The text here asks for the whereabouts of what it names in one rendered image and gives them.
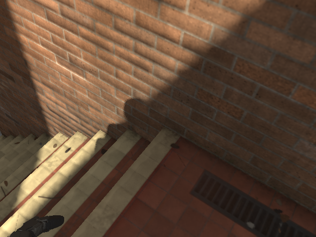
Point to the stairs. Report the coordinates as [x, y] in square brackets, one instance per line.
[44, 176]

